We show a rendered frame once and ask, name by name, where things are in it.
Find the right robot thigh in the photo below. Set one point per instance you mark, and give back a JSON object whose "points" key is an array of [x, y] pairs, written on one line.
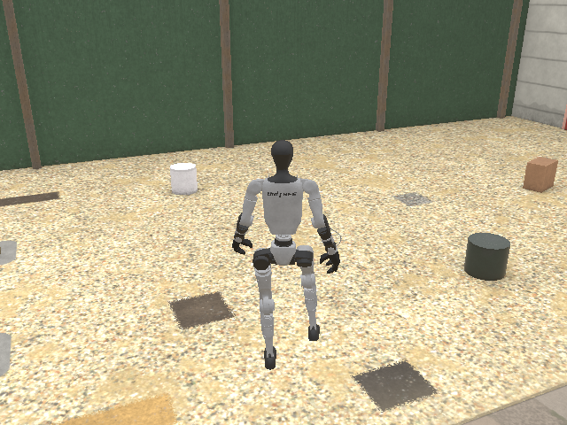
{"points": [[304, 256]]}

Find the right robot upper arm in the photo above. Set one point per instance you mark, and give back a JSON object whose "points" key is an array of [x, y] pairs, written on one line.
{"points": [[315, 202]]}

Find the robot left forearm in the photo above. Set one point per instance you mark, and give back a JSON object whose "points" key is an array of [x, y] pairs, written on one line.
{"points": [[240, 232]]}

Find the robot right hand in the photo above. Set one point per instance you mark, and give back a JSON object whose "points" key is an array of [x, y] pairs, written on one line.
{"points": [[334, 259]]}

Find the left robot upper arm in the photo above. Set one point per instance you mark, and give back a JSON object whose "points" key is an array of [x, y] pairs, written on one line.
{"points": [[254, 188]]}

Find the robot left hand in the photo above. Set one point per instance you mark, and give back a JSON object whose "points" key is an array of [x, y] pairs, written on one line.
{"points": [[236, 247]]}

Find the robot right forearm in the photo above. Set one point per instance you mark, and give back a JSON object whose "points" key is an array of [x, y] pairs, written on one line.
{"points": [[327, 239]]}

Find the humanoid robot torso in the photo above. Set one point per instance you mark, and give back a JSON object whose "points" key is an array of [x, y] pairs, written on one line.
{"points": [[282, 203]]}

